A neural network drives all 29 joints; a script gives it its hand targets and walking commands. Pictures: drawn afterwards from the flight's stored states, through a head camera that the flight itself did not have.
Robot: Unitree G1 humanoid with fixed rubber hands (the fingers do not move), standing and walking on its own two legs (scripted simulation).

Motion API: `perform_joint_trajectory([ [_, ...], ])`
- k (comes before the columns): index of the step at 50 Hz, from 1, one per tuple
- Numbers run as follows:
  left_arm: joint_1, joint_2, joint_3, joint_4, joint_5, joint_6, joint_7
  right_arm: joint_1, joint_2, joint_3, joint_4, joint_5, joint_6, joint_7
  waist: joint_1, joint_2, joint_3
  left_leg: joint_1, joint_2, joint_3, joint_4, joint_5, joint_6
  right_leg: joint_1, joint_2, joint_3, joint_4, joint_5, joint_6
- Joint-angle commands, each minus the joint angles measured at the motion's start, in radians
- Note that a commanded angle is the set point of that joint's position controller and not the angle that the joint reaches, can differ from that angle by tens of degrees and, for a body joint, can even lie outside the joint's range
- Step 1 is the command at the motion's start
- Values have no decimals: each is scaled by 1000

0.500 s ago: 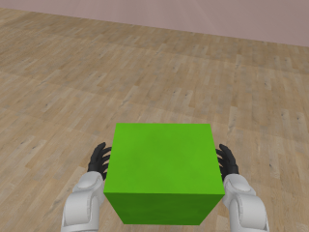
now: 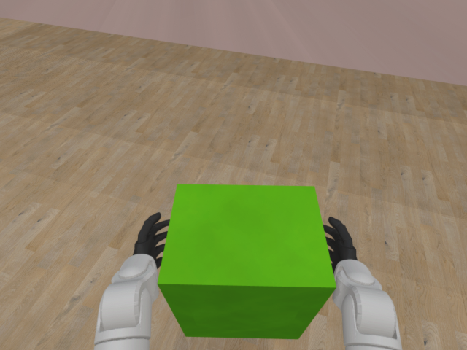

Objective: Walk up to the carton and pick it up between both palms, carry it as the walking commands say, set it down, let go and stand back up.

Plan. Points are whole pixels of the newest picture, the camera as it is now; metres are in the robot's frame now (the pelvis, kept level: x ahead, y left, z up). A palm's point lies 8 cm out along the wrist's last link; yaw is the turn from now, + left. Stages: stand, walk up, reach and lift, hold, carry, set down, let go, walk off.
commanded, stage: carry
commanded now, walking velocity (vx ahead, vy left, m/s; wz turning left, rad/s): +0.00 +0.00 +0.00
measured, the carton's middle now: (243, 269) +0.29 +0.00 -0.03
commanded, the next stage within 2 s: none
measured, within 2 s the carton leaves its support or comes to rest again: neither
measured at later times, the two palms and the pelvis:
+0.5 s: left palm (141, 276) +0.23 +0.17 +0.03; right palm (340, 281) +0.24 -0.15 +0.03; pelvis -0.02 +0.00 +0.00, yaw +0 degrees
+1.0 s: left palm (141, 269) +0.25 +0.17 +0.03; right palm (335, 273) +0.26 -0.15 +0.03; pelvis -0.01 +0.01 +0.00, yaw +0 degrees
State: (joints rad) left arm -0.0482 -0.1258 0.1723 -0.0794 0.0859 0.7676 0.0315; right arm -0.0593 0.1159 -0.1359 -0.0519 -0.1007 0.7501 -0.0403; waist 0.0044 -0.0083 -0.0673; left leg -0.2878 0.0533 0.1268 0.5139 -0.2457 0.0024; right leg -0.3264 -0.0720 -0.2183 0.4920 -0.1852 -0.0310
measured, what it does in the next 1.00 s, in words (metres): stands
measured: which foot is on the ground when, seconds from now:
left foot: down 0.00-1.00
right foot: down 0.00-1.00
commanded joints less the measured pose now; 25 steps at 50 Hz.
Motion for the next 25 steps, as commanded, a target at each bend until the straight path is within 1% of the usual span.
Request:
perform_joint_trajectory([
  [1,-373,-552,-532,-103,-126,-20,-100,-364,586,519,-111,172,-17,131,7,22,-227,30,113,-73,-84,61,8,97,-126,116,-117,-11,38],
  [2,-363,-537,-500,-26,-101,-19,-105,-389,548,499,-84,155,-23,136,7,2,-157,-7,113,-82,-114,41,4,83,-120,103,-113,-45,46],
  [3,-393,-536,-502,-23,-103,-16,-104,-355,557,486,-27,140,-12,135,7,-33,-143,-42,110,-101,-120,13,5,76,-112,113,-118,-85,45],
  [4,-371,-507,-464,39,-76,-16,-106,-386,520,472,-18,130,-17,133,5,2,-141,-24,106,-80,-127,-16,5,59,-124,118,-150,-145,49],
  [5,-396,-504,-443,92,-70,-23,-108,-407,501,450,16,105,-26,129,2,-50,-105,-55,104,-74,-108,-7,-5,56,-118,120,-157,-138,57],
  [6,-383,-519,-475,47,-82,-37,-111,-397,525,467,-3,125,-36,136,4,62,-117,-37,99,-86,-139,-41,3,42,-128,136,-145,-152,47],
  [7,-444,-545,-519,-78,-144,-56,-117,-401,572,503,-71,160,-49,140,1,28,-126,-42,90,-67,-107,-44,-12,39,-135,149,-182,-192,52],
  [8,-457,-565,-525,-49,-133,-53,-118,-374,610,510,-8,151,-39,142,0,-23,-129,-50,80,-75,-105,-26,-6,44,-132,157,-189,-212,49],
  [9,-493,-594,-543,-35,-140,-54,-121,-362,633,504,13,144,-41,146,-4,-55,-136,-43,81,-71,-107,-23,-11,17,-127,156,-191,-260,45],
  [10,-465,-617,-591,-156,-179,-41,-118,-371,673,565,-105,193,-29,143,1,-20,-188,-19,75,-63,-98,-88,11,32,-139,163,-226,-287,48],
  [11,-406,-562,-520,-9,-121,-45,-123,-337,591,474,5,126,-39,140,3,-5,-196,14,88,-63,-93,-12,6,16,-130,146,-176,-176,46],
  [12,-488,-560,-546,-88,-155,-64,-119,-401,599,486,-38,153,-58,137,1,27,-232,10,102,-80,-107,39,9,75,-126,117,-117,-83,49],
  [13,-422,-584,-554,-83,-157,-46,-121,-422,614,539,-121,184,-55,136,4,3,-246,-11,104,-78,-100,14,19,124,-126,127,-132,-76,50],
  [14,-335,-603,-569,-67,-146,-43,-121,-420,613,574,-164,201,-57,140,7,46,-253,8,104,-78,-100,9,22,112,-131,135,-137,-69,36],
  [15,-369,-607,-596,-137,-157,-43,-115,-344,657,569,-117,196,-42,142,11,52,-245,-17,98,-98,-137,-37,31,93,-123,121,-112,-111,39],
  [16,-403,-664,-628,-217,-192,-26,-114,-395,699,632,-240,237,-22,139,8,-9,-213,-44,102,-95,-128,-35,22,110,-116,124,-133,-123,42],
  [17,-377,-548,-534,-65,-120,-23,-113,-322,585,508,-47,146,-18,133,6,0,-253,-33,97,-87,-124,-13,29,108,-117,121,-133,-119,37],
  [18,-409,-528,-512,-36,-106,-28,-111,-348,559,492,-23,134,-22,136,4,-40,-216,-24,102,-75,-101,46,9,105,-114,113,-127,-78,35],
  [19,-406,-477,-480,13,-81,-41,-108,-332,511,449,37,112,-33,136,5,14,-226,0,109,-63,-101,80,7,89,-118,106,-99,-25,41],
  [20,-342,-553,-527,-33,-110,-38,-118,-343,590,541,-53,162,-33,144,8,-21,-223,-8,98,-67,-99,30,5,90,-122,126,-139,-69,35],
  [21,-369,-512,-502,3,-101,-56,-122,-341,540,485,14,130,-51,148,4,-1,-201,-23,90,-73,-113,14,3,82,-127,126,-142,-108,42],
  [22,-412,-544,-534,-42,-121,-64,-126,-373,585,523,-8,156,-58,152,3,9,-171,-50,92,-87,-116,-14,3,64,-119,134,-145,-144,38],
  [23,-460,-586,-555,-40,-134,-64,-131,-432,600,532,-55,162,-65,156,3,9,-152,-30,103,-85,-122,-21,10,32,-119,141,-137,-141,42],
  [24,-434,-552,-523,23,-108,-65,-133,-397,567,497,12,134,-64,158,3,10,-159,-39,94,-77,-124,-63,1,39,-123,140,-139,-179,44],
  [25,-430,-628,-586,-96,-173,-58,-132,-445,653,596,-151,200,-62,148,5,-56,-178,-40,106,-91,-116,-31,8,70,-108,128,-131,-135,47],
])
